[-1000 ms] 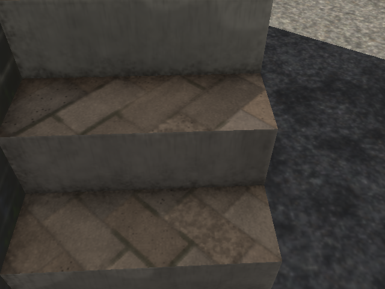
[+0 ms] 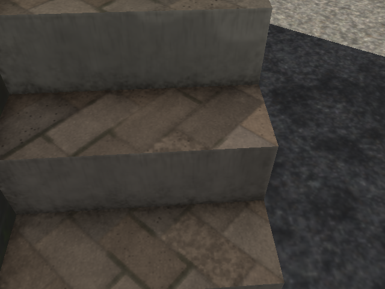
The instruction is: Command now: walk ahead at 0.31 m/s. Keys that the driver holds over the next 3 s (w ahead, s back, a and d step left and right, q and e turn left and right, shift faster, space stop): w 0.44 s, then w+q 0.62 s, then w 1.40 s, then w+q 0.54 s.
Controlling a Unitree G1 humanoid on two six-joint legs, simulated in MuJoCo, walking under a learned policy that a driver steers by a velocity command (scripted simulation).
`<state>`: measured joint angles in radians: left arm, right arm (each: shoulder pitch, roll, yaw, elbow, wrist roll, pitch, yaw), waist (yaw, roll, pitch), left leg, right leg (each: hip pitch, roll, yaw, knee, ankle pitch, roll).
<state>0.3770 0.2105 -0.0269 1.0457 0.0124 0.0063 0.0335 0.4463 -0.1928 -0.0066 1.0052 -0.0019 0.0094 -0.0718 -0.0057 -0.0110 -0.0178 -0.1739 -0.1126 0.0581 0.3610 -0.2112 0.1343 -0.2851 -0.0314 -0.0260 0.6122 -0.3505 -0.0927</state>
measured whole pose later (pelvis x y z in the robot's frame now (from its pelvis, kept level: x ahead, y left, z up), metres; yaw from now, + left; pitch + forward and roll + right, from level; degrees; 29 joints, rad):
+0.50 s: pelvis +0.11 -0.11 +0.00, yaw -4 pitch +6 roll +0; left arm 0.15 0.27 0.03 0.74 0.08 -0.04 -0.04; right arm 0.15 -0.27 -0.08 0.74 0.04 -0.12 -0.07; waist -0.02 -0.01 -0.02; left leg -0.80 -0.09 0.00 2.10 -0.64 0.06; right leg -0.14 0.02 -0.12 0.37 -0.28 -0.02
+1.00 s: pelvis +0.14 -0.17 +0.00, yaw +22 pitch +9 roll +3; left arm 0.08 0.35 0.02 0.61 0.00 -0.04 0.00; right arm 0.32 -0.31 -0.10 0.86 -0.12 -0.01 -0.06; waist -0.03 0.06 0.10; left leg -0.12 -0.06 -0.22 0.34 -0.26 0.02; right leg -0.66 0.06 -0.06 1.51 -0.73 0.03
